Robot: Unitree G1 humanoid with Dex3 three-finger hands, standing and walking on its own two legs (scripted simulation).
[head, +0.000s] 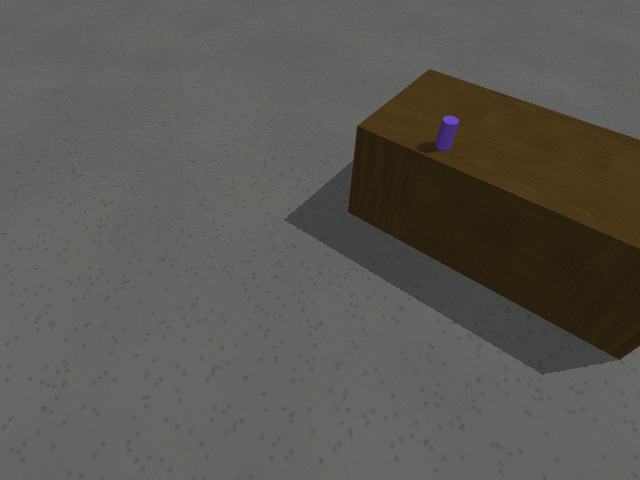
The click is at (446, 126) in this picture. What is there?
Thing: slim round
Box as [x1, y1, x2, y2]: [435, 116, 458, 150]
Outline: 453,116 445,116 442,119 435,143 436,147 439,149 446,150 450,147 458,123 458,119
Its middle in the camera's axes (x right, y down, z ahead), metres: +0.43 -0.35 +1.31
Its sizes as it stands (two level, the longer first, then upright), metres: 0.054 0.054 0.103
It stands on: a support 0.45 m high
